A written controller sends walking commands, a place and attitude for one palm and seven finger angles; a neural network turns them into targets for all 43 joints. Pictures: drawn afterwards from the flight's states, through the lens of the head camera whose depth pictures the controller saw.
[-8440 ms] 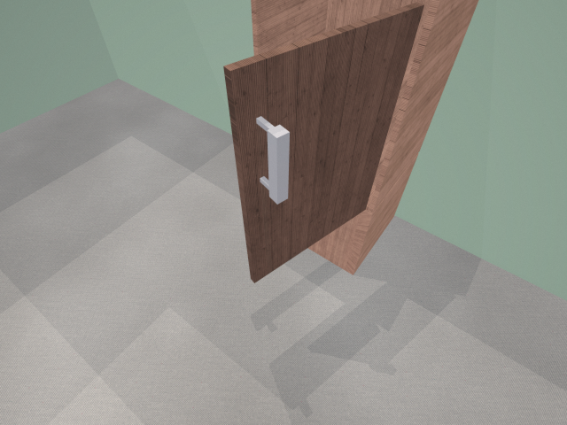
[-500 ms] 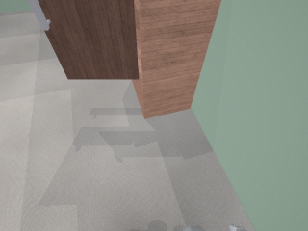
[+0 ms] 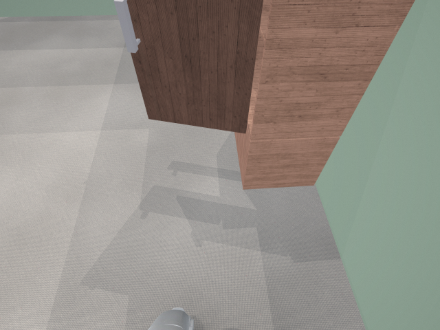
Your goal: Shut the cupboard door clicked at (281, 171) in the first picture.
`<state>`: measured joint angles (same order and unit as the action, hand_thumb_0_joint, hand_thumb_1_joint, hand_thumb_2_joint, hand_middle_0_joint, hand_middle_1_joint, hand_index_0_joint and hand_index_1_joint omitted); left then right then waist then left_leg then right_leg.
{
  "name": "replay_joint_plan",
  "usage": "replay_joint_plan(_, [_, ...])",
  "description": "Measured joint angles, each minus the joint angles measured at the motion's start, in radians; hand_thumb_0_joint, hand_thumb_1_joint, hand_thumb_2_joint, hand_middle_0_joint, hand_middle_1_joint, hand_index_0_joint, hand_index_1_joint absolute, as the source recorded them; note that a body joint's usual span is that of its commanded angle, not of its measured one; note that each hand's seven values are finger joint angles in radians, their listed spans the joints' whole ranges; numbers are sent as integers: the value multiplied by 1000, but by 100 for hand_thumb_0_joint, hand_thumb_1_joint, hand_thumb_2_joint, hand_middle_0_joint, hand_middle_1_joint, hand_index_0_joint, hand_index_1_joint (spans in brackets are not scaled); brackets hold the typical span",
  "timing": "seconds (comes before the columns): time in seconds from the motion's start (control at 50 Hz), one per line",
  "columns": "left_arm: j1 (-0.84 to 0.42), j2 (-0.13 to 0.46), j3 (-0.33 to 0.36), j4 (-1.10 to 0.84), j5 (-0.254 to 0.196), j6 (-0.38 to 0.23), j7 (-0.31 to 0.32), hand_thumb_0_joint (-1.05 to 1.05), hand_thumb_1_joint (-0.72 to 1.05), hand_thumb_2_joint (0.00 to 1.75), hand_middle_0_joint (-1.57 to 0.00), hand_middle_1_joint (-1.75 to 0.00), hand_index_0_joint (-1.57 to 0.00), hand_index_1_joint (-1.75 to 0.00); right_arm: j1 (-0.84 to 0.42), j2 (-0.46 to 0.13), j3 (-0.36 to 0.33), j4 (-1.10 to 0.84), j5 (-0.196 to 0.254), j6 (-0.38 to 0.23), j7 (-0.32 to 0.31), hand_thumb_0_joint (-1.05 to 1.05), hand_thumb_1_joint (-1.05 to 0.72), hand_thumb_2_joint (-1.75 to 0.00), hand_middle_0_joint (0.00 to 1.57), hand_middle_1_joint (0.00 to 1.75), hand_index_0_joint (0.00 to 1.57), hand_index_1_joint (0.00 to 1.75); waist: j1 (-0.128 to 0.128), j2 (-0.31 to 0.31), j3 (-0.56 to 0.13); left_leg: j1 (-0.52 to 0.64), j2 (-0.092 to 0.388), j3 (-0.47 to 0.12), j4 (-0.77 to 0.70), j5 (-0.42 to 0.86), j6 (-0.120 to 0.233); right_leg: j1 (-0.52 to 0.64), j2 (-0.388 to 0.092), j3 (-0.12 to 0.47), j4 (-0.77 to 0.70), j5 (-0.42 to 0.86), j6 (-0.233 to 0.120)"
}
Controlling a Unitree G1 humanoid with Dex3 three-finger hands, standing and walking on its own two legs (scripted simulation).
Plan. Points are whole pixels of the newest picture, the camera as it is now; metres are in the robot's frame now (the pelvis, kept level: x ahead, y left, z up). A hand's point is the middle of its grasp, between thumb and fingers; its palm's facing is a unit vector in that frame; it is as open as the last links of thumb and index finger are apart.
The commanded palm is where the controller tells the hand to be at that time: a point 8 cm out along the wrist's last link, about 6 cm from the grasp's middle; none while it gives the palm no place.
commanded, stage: take the last steps up to it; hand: left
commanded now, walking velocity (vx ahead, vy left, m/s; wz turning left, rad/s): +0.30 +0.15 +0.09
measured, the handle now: (130, 23) +0.89 +0.37 +0.08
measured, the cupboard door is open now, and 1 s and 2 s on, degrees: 75 75 75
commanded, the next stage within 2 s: come to a stop and stand still in 0.82 s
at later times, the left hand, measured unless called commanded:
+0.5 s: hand (135, 238) +0.31 +0.24 -0.15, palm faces -0.02 -0.98 -0.21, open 7.4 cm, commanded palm none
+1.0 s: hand (102, 250) +0.29 +0.33 -0.19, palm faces +0.13 -0.97 -0.19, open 7.3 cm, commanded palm none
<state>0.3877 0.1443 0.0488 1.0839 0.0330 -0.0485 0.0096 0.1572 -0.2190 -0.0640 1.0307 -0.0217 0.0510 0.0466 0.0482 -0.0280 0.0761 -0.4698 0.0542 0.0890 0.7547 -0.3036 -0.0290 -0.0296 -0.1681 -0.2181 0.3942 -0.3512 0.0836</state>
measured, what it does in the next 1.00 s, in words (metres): walks ahead: left foot, then right foot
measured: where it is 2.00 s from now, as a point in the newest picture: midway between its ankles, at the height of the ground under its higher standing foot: (199, 286)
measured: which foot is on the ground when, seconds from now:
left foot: up 0.00-0.04, down 0.06-0.54, up 0.56-0.94, down 0.96-1.00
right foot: down 0.00-0.06, up 0.08-0.52, down 0.54-0.96, up 0.98-1.00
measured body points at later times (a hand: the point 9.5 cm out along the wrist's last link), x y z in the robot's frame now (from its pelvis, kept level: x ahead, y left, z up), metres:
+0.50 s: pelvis +0.17 +0.07 -0.01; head +0.20 +0.05 +0.44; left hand +0.31 +0.29 -0.13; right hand +0.10 -0.14 -0.17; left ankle +0.09 +0.14 -0.74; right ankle +0.25 -0.03 -0.73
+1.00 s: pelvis +0.36 +0.15 -0.02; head +0.39 +0.17 +0.43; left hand +0.28 +0.38 -0.18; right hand +0.47 -0.08 -0.15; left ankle +0.43 +0.26 -0.74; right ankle +0.26 -0.01 -0.72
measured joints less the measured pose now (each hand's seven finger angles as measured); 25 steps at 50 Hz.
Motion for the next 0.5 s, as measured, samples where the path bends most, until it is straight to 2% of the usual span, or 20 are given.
replay_joint_plan(0.04, [20, 9, 6, 20, -1, 10, -2, 0, 91, 90, -20, -30, -20, -30, -17, 5, 7, -16, 0, -18, 1, 1, -91, -90, 20, 30, 19, 30, 5, -14, 5, 53, -13, 26, -112, 5, 17, 5, -26, -4, 46, -42, 26])
replay_joint_plan(0.06, [32, 12, 8, 27, -3, 15, -5, 0, 91, 90, -20, -30, -20, -30, -21, 4, 10, -29, -2, -33, 0, 1, -91, -90, 20, 30, 19, 30, 3, -14, 4, 89, -19, 40, -173, 26, 31, -9, -40, -1, 104, -75, 29])
replay_joint_plan(0.08, [34, 15, 10, 34, -8, 26, -9, 0, 90, 90, -20, -30, -20, -30, -28, 4, 9, -41, -6, -52, -5, 1, -91, -90, 20, 30, 19, 30, -5, -11, 8, 83, -22, 43, -163, 88, 55, -50, -49, 16, 222, -113, 12])
replay_joint_plan(0.12, [7, 27, 13, 43, -12, 55, -7, 0, 90, 90, -20, -30, -20, -30, -36, 19, 9, -55, -8, -76, -24, 1, -91, -90, 20, 30, 19, 30, -8, -18, 21, 79, -33, 55, -101, 53, 83, -181, -28, 110, 533, -176, -32])
replay_joint_plan(0.14, [-11, 33, 14, 43, -13, 63, -6, 1, 91, 90, -20, -30, -20, -30, -33, 27, 12, -57, -8, -81, -33, 1, -91, -90, 20, 30, 19, 30, -8, -19, 20, 93, -38, 63, -104, 31, 90, -249, -11, 139, 661, -163, -50])
replay_joint_plan(0.16, [-33, 37, 17, 39, -13, 66, -6, 1, 91, 90, -20, -30, -20, -30, -25, 36, 14, -56, -9, -85, -41, 1, -91, -90, 20, 30, 19, 30, -9, -20, 17, 113, -45, 69, -125, 21, 94, -310, 3, 151, 750, -131, -63])
replay_joint_plan(0.2, [-79, 42, 20, 20, -8, 61, -9, 1, 91, 90, -20, -30, -19, -30, 0, 51, 21, -46, -10, -94, -53, 1, -91, -90, 20, 30, 20, 30, -12, -17, 10, 164, -63, 77, -193, 35, 94, -402, 17, 149, 820, -68, -75])
replay_joint_plan(0.26, [-142, 37, 19, -25, -5, 50, -10, 1, 91, 90, -19, -30, -19, -30, 49, 53, 16, -22, -6, -105, -68, 0, -94, -90, 20, 30, 20, 30, -19, -6, -7, 245, -92, 84, -304, 61, 112, -490, 30, 136, 773, -1, -74])
replay_joint_plan(0.32, [-201, 28, 15, -63, -5, 44, -11, 0, 91, 90, -19, -30, -19, -30, 106, 49, 21, 7, -8, -105, -64, 0, -94, -90, 20, 30, 20, 30, -31, 4, -23, 319, -116, 83, -387, 71, 121, -522, 38, 123, 647, 49, -72])
replay_joint_plan(0.42, [-277, 11, 7, -105, -6, 46, -15, 0, 91, 90, -19, -30, -19, -30, 191, 53, 27, 56, -13, -93, -56, 0, -93, -90, 20, 30, 20, 30, -57, 17, -34, 413, -144, 83, -439, 36, 120, -497, 47, 120, 432, 87, -79])
replay_joint_plan(0.5, [-306, -1, 1, -128, -6, 44, -16, 0, 91, 90, -19, -30, -19, -30, 244, 56, 32, 88, -16, -87, -55, 1, -92, -90, 20, 30, 20, 30, -77, 32, -30, 461, -147, 90, -413, -34, 109, -429, 68, 113, 312, 78, -98])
